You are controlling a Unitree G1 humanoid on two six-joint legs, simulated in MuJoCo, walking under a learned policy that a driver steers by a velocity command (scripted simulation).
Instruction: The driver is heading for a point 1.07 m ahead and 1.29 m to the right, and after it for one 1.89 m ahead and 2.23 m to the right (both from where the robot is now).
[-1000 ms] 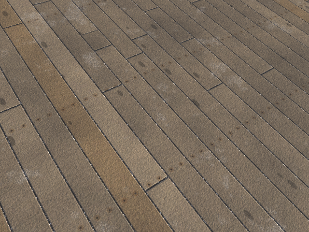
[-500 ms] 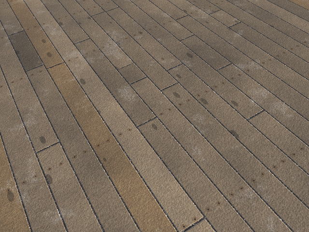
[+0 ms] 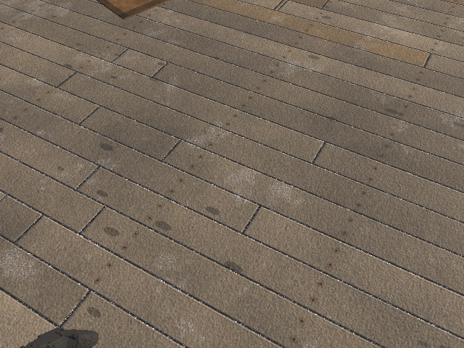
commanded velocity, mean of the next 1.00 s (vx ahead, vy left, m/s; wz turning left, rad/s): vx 0.99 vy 0.00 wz -0.98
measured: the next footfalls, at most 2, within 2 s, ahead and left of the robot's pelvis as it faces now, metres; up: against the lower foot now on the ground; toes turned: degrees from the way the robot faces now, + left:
right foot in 0.14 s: +0.31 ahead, -0.06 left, +0.00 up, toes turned -12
left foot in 0.56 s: +0.78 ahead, -0.04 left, +0.00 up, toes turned -35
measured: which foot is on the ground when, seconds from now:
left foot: down 0.00-0.14, up 0.16-0.54, down 0.56-1.00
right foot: up 0.00-0.12, down 0.14-0.56, up 0.58-1.00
